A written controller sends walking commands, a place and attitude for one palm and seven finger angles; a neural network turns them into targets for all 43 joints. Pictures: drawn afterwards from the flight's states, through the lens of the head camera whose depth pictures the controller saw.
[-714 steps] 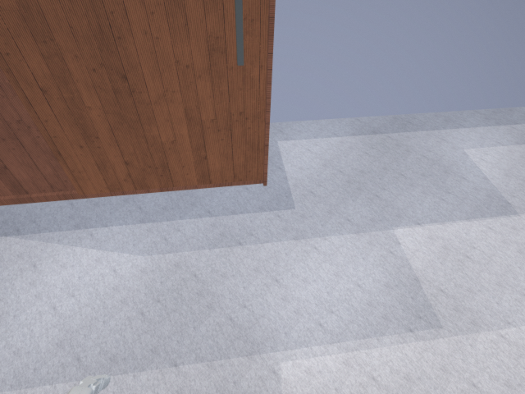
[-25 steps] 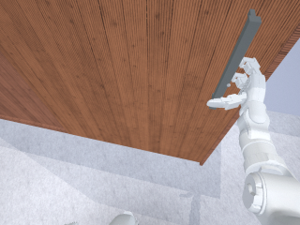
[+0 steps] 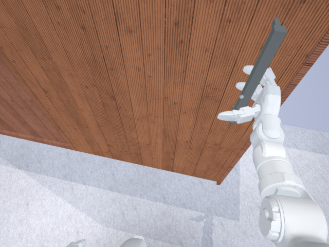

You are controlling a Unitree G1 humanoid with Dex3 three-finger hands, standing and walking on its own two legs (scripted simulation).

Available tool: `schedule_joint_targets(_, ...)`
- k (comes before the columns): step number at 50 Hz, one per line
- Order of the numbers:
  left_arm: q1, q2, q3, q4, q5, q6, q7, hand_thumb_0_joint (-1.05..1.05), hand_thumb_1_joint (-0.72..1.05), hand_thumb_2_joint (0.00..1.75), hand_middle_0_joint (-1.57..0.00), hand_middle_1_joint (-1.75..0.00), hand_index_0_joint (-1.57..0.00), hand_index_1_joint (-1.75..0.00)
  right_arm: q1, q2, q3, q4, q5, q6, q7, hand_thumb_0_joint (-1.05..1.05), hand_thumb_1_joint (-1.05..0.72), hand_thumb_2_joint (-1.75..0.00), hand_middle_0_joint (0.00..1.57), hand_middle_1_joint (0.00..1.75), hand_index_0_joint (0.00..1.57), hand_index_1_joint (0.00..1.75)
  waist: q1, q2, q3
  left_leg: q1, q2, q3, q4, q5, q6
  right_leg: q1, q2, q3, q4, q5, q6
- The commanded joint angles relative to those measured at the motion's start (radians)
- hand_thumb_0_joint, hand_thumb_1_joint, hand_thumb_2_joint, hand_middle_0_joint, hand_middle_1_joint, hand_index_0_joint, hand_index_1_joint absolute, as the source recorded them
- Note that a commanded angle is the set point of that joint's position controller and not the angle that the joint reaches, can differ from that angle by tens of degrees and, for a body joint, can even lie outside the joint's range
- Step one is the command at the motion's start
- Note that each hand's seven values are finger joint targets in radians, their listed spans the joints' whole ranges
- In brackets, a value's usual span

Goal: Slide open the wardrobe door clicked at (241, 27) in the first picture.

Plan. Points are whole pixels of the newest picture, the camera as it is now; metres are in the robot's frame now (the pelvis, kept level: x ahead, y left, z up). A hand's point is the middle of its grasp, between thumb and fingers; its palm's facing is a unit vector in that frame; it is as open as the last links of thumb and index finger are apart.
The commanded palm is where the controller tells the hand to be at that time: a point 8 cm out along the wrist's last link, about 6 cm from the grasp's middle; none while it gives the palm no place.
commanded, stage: slide the fingers in behind the handle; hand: right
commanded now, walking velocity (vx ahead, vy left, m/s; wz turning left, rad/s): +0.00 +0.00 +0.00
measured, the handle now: (250, 80) +0.53 -0.14 +0.11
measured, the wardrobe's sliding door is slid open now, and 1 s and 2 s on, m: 0.00 0.00 0.00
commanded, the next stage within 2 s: grip the handle and tug to test in 0.60 s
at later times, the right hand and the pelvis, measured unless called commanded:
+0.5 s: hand (241, 96) +0.47 -0.12 +0.11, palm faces +0.08 +1.00 +0.01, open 14.1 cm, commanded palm +0.44 -0.16 +0.10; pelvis +0.00 +0.00 +0.00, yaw -1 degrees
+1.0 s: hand (241, 97) +0.47 -0.12 +0.11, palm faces +0.07 +1.00 +0.01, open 11.9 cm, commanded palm +0.44 -0.16 +0.10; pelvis +0.00 -0.01 +0.00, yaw +0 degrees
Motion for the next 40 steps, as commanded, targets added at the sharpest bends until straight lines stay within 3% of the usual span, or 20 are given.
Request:
schedule_joint_targets(1, 0.083, 0.131, 0.052, -0.081, -0.006, -0.038, 0.012, 0.0, 0.9, 0.9, -0.2, -0.3, -0.2, -0.3, -0.46, -0.124, 0.018, -0.227, 0.001, -0.078, 0.009, 0.0, 0.5, -0.3, 0.3, 1.2, 0.3, 1.2, 0.019, 0.048, -0.384, 0.301, -0.038, -0.024, -0.06, 0.349, 0.003, 0.087, 0.046, 0.014, -0.076, 0.269, -0.024)
schedule_joint_targets(4, 0.083, 0.133, 0.052, -0.073, -0.006, -0.041, 0.013, 0.0, 0.9, 0.9, -0.2, -0.3, -0.2, -0.3, -0.484, -0.138, 0.009, -0.222, 0.005, -0.081, 0.008, 0.0, 0.5, -0.3, 0.3, 1.2, 0.3, 1.2, 0.02, 0.053, -0.387, 0.308, -0.036, -0.028, -0.063, 0.344, 0.001, 0.078, 0.048, 0.014, -0.078, 0.255, -0.024)
schedule_joint_targets(7, 0.081, 0.125, 0.053, -0.075, -0.007, -0.044, 0.01, 0.0, 0.9, 0.9, -0.2, -0.3, -0.2, -0.3, -0.468, -0.075, 0.058, -0.225, 0.001, -0.086, 0.008, 0.0, 0.5, -0.3, 0.3, 1.2, 0.3, 1.2, 0.021, 0.024, -0.387, 0.284, -0.038, -0.019, -0.056, 0.356, 0.006, 0.107, 0.046, 0.019, -0.076, 0.288, -0.021)
schedule_joint_targets(12, 0.094, 0.134, 0.052, -0.058, -0.003, -0.042, 0.012, 0.0, 0.9, 0.9, -0.2, -0.3, -0.2, -0.3, -0.53, -0.1, 0.048, -0.181, -0.007, -0.087, -0.001, 0.0, 0.5, -0.3, 0.3, 1.2, 0.3, 1.2, 0.04, 0.051, -0.369, 0.261, -0.037, -0.02, -0.06, 0.319, 0.002, 0.089, 0.047, 0.025, -0.076, 0.252, -0.024)
schedule_joint_targets(13, 0.095, 0.135, 0.053, -0.055, -0.003, -0.041, 0.013, 0.0, 0.9, 0.9, -0.2, -0.3, -0.2, -0.3, -0.528, -0.12, 0.032, -0.176, -0.01, -0.09, -0.001, 0.0, 0.5, -0.3, 0.3, 1.2, 0.3, 1.2, 0.033, 0.055, -0.377, 0.272, -0.036, -0.021, -0.059, 0.321, 0.002, 0.085, 0.047, 0.025, -0.077, 0.251, -0.023)
schedule_joint_targets(15, 0.089, 0.131, 0.051, -0.06, -0.003, -0.043, 0.011, 0.0, 0.9, 0.9, -0.2, -0.3, -0.2, -0.3, -0.531, -0.083, 0.059, -0.184, -0.007, -0.093, 0.003, 0.0, 0.5, -0.3, 0.3, 1.2, 0.3, 1.2, 0.032, 0.026, -0.382, 0.26, -0.037, -0.019, -0.058, 0.323, 0.006, 0.101, 0.049, 0.025, -0.077, 0.26, -0.021)
schedule_joint_targets(17, 0.096, 0.131, 0.053, -0.056, -0.001, -0.043, 0.009, 0.0, 0.9, 0.9, -0.2, -0.3, -0.2, -0.3, -0.53, -0.086, 0.054, -0.186, -0.008, -0.096, 0.0, 0.0, 0.5, -0.3, 0.3, 1.2, 0.3, 1.2, 0.031, 0.015, -0.4, 0.251, -0.038, -0.015, -0.05, 0.335, 0.007, 0.118, 0.046, 0.029, -0.072, 0.287, -0.02)
schedule_joint_targets(20, 0.095, 0.134, 0.053, -0.056, -0.001, -0.04, 0.01, 0.0, 0.9, 0.9, -0.2, -0.3, -0.2, -0.3, -0.526, -0.095, 0.048, -0.161, -0.009, -0.094, 0.002, 0.0, 0.5, -0.3, 0.3, 1.2, 0.3, 1.2, 0.035, 0.062, -0.381, 0.258, -0.039, -0.015, -0.054, 0.327, 0.005, 0.093, 0.047, 0.028, -0.073, 0.268, -0.023)
schedule_joint_targets(23, 0.093, 0.133, 0.049, -0.058, 0.0, -0.04, 0.009, 0.0, 0.9, 0.9, -0.2, -0.3, -0.2, -0.3, -0.532, -0.094, 0.049, -0.16, -0.008, -0.097, 0.002, 0.0, 0.5, -0.3, 0.3, 1.2, 0.3, 1.2, 0.034, 0.039, -0.378, 0.248, -0.038, -0.015, -0.053, 0.319, 0.005, 0.099, 0.047, 0.03, -0.074, 0.264, -0.021)
schedule_joint_targets(26, 0.093, 0.137, 0.05, -0.063, 0.001, -0.036, 0.01, 0.0, 0.9, 0.9, -0.2, -0.3, -0.2, -0.3, -0.509, -0.134, 0.011, -0.148, -0.009, -0.098, 0.002, 0.0, 0.5, -0.3, 0.3, 1.2, 0.3, 1.2, 0.021, 0.034, -0.379, 0.26, -0.037, -0.017, -0.053, 0.315, 0.007, 0.089, 0.048, 0.027, -0.076, 0.26, -0.021)
schedule_joint_targets(28, 0.088, 0.134, 0.046, -0.063, -0.002, -0.033, 0.011, 0.0, 0.9, 0.9, -0.2, -0.3, -0.2, -0.3, -0.532, -0.115, 0.035, -0.145, -0.011, -0.096, 0.006, 0.0, 0.5, -0.3, 0.3, 1.2, 0.3, 1.2, 0.034, 0.035, -0.354, 0.242, -0.038, -0.016, -0.054, 0.303, 0.006, 0.079, 0.046, 0.028, -0.078, 0.248, -0.021)
schedule_joint_targets(30, 0.094, 0.136, 0.051, -0.063, 0.001, -0.035, 0.01, 0.0, 0.9, 0.9, -0.2, -0.3, -0.2, -0.3, -0.533, -0.126, 0.014, -0.157, -0.003, -0.101, 0.003, 0.0, 0.5, -0.3, 0.3, 1.2, 0.3, 1.2, 0.028, 0.048, -0.384, 0.254, -0.039, -0.014, -0.052, 0.308, 0.006, 0.089, 0.047, 0.029, -0.075, 0.256, -0.021)
schedule_joint_targets(31, 0.096, 0.14, 0.053, -0.068, 0.003, -0.034, 0.011, 0.0, 0.9, 0.9, -0.2, -0.3, -0.2, -0.3, -0.517, -0.164, -0.016, -0.175, -0.005, -0.107, 0.0, 0.0, 0.5, -0.3, 0.3, 1.2, 0.3, 1.2, 0.014, 0.046, -0.414, 0.274, -0.039, -0.016, -0.044, 0.325, 0.008, 0.097, 0.045, 0.031, -0.073, 0.279, -0.02)
schedule_joint_targets(32, 0.092, 0.133, 0.05, -0.073, 0.002, -0.035, 0.008, 0.0, 0.9, 0.9, -0.2, -0.3, -0.2, -0.3, -0.494, -0.129, 0.009, -0.184, -0.004, -0.106, 0.004, 0.0, 0.5, -0.3, 0.3, 1.2, 0.3, 1.2, 0.014, 0.014, -0.423, 0.273, -0.038, -0.015, -0.041, 0.345, 0.008, 0.11, 0.046, 0.026, -0.074, 0.303, -0.018)
schedule_joint_targets(34, 0.09, 0.133, 0.051, -0.073, 0.0, -0.034, 0.006, 0.0, 0.9, 0.9, -0.2, -0.3, -0.2, -0.3, -0.482, -0.126, 0.012, -0.19, -0.003, -0.102, 0.005, 0.0, 0.5, -0.3, 0.3, 1.2, 0.3, 1.2, 0.015, 0.017, -0.403, 0.265, -0.041, -0.013, -0.041, 0.355, 0.008, 0.106, 0.043, 0.024, -0.071, 0.314, -0.016)
schedule_joint_targets(35, 0.092, 0.134, 0.051, -0.075, 0.001, -0.033, 0.005, 0.0, 0.9, 0.9, -0.2, -0.3, -0.2, -0.3, -0.468, -0.122, 0.01, -0.182, -0.002, -0.096, 0.004, 0.0, 0.5, -0.3, 0.3, 1.2, 0.3, 1.2, 0.013, 0.051, -0.397, 0.272, -0.041, -0.012, -0.044, 0.349, 0.006, 0.091, 0.044, 0.024, -0.072, 0.301, -0.018)
schedule_joint_targets(36, 0.095, 0.139, 0.051, -0.074, 0.001, -0.031, 0.008, 0.0, 0.9, 0.9, -0.2, -0.3, -0.2, -0.3, -0.461, -0.151, -0.014, -0.167, -0.002, -0.093, 0.001, 0.0, 0.45, -0.32, 0.3, 1.21, 0.3, 1.21, 0.013, 0.077, -0.382, 0.281, -0.041, -0.013, -0.047, 0.343, 0.006, 0.076, 0.042, 0.026, -0.076, 0.291, -0.02)
schedule_joint_targets(38, 0.082, 0.135, 0.049, -0.076, -0.004, -0.029, 0.009, 0.0, 0.9, 0.9, -0.2, -0.3, -0.2, -0.3, -0.501, -0.121, 0.024, -0.174, -0.008, -0.087, 0.003, 0.0, 0.36, -0.36, 0.32, 1.22, 0.32, 1.22, 0.028, 0.032, -0.347, 0.245, -0.038, -0.015, -0.057, 0.305, 0.005, 0.074, 0.044, 0.022, -0.08, 0.251, -0.019)
schedule_joint_targets(40, 0.087, 0.134, 0.051, -0.071, -0.001, -0.03, 0.011, 0.0, 0.9, 0.9, -0.2, -0.3, -0.2, -0.3, -0.553, -0.116, 0.033, -0.197, -0.011, -0.093, -0.005, 0.0, 0.27, -0.4, 0.32, 1.23, 0.32, 1.23, 0.034, 0.023, -0.369, 0.234, -0.041, -0.012, -0.053, 0.288, 0.007, 0.1, 0.042, 0.033, -0.082, 0.25, -0.017)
